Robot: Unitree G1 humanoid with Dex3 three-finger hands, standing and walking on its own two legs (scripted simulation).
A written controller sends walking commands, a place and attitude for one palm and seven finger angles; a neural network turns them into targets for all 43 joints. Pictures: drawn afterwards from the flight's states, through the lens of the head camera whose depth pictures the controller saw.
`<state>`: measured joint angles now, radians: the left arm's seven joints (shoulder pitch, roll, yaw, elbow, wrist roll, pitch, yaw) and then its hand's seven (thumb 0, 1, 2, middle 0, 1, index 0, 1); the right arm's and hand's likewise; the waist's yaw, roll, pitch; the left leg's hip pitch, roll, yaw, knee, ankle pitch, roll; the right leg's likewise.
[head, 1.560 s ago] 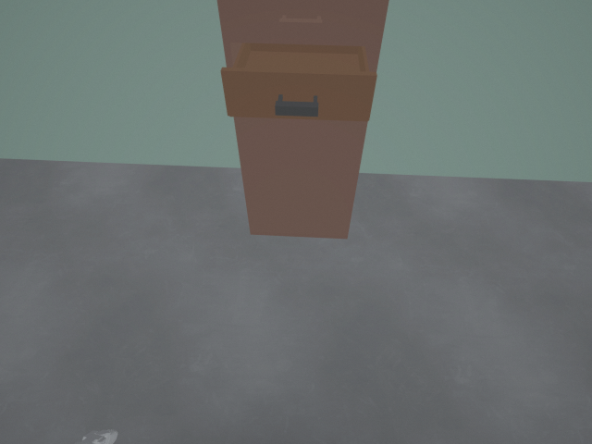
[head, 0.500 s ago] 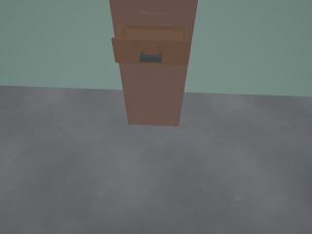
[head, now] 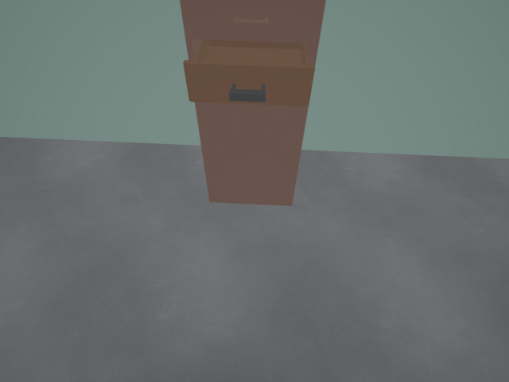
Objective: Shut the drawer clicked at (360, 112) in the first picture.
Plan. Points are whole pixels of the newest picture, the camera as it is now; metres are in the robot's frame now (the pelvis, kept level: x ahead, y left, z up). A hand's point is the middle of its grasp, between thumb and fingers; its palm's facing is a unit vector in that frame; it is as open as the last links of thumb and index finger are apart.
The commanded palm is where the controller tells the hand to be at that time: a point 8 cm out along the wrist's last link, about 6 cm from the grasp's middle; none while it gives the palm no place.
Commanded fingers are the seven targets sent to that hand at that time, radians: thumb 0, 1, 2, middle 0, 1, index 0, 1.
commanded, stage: look at it before walking up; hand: left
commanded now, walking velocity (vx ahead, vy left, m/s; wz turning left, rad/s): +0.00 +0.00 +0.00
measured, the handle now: (248, 91) +0.89 +0.07 -0.01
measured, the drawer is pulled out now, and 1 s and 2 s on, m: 0.16 0.16 0.16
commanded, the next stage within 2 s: none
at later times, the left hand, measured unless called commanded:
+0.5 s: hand out of the picture +0.07 +0.25 -0.16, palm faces -0.02 -0.94 -0.33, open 7.4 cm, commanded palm none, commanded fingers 0.00 0.90 0.90 -0.20 -0.30 -0.20 -0.30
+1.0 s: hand out of the picture +0.07 +0.25 -0.16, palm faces -0.02 -0.94 -0.33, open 7.4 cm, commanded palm none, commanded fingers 0.00 0.90 0.90 -0.20 -0.30 -0.20 -0.30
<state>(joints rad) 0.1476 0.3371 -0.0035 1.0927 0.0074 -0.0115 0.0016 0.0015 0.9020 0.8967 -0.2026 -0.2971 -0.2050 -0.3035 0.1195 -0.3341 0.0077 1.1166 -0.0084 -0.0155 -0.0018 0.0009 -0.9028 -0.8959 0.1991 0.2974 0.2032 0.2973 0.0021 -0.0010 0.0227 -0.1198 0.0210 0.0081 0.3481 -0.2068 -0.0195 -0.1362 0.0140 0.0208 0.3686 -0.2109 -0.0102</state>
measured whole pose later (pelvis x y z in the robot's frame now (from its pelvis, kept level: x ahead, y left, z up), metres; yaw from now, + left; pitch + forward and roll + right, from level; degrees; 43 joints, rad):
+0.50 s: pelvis +0.00 +0.00 +0.00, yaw +0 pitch -1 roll +0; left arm 0.14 0.33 0.00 1.09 0.01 -0.01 0.00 0.00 0.90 0.90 -0.20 -0.30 -0.21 -0.30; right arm 0.12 -0.33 0.01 1.12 -0.01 -0.02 0.00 0.00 -0.90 -0.90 0.20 0.30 0.20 0.30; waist 0.00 0.00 0.02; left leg -0.11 0.02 0.01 0.33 -0.20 -0.02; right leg -0.13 0.01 0.02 0.35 -0.20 -0.01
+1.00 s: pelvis +0.00 +0.00 +0.00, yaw +0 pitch -2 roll +0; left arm 0.15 0.34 0.00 1.10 0.01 -0.02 0.00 0.00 0.90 0.90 -0.20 -0.30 -0.21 -0.30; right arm 0.13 -0.33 0.01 1.12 -0.01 -0.02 0.00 0.00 -0.90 -0.90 0.20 0.30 0.20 0.30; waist 0.00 0.00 0.02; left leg -0.10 0.02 0.01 0.32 -0.19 -0.02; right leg -0.12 0.01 0.02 0.34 -0.19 -0.01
